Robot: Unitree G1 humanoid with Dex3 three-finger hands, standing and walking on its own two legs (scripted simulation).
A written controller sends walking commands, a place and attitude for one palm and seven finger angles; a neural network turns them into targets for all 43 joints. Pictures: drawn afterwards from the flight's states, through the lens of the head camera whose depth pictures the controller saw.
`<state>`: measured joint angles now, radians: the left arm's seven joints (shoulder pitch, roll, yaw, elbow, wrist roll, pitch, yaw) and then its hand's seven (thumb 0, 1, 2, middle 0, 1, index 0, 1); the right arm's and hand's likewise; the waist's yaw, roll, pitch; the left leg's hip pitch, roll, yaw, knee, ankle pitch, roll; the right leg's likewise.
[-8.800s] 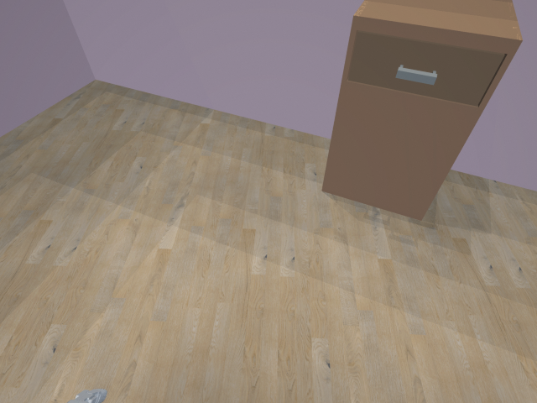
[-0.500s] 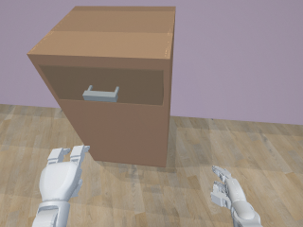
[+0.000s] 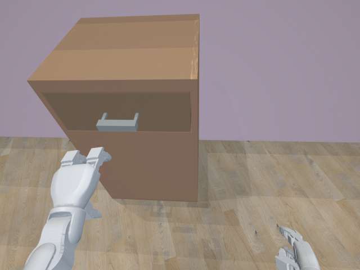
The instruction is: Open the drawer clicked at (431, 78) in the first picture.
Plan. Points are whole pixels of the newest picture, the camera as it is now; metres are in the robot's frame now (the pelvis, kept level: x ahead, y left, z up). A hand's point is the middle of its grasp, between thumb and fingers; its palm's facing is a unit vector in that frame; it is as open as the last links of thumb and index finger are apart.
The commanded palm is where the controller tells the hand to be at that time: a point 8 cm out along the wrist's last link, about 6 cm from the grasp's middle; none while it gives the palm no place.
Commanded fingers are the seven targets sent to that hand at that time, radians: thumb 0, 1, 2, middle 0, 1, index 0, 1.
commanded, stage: raise the hand with hooked fingers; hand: left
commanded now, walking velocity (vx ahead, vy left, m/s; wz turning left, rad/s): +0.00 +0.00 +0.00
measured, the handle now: (119, 120) +0.54 +0.28 -0.04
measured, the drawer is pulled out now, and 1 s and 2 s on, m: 0.00 0.00 0.00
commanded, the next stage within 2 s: move the hooked fingers above the handle in 0.74 s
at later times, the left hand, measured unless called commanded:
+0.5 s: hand (79, 161) +0.30 +0.25 +0.09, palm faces +0.02 -0.08 -1.00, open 13.8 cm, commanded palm +0.27 +0.25 +0.14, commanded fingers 0.00 -0.50 0.30 -0.30 -1.20 -0.30 -1.20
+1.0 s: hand (87, 164) +0.31 +0.24 +0.08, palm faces +0.01 -0.06 -1.00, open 13.8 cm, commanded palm +0.30 +0.25 +0.13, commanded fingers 0.00 -0.50 0.30 -0.30 -1.20 -0.30 -1.20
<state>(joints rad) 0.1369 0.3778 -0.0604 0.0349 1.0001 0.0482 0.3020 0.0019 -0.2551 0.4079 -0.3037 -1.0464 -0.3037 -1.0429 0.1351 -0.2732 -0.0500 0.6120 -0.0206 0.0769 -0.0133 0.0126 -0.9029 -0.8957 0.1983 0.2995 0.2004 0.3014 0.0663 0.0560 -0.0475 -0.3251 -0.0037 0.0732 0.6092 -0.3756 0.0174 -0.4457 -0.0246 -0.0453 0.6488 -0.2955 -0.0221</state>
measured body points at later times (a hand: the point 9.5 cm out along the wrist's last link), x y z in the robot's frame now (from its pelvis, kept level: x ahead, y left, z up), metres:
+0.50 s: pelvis +0.00 +0.01 +0.01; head +0.02 -0.02 +0.46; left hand +0.30 +0.26 +0.15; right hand +0.19 -0.20 -0.10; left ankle -0.04 +0.11 -0.72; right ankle +0.02 -0.11 -0.72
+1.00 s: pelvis -0.01 +0.00 +0.01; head +0.02 -0.03 +0.46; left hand +0.30 +0.24 +0.13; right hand +0.19 -0.22 -0.10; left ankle -0.04 +0.11 -0.72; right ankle +0.02 -0.11 -0.72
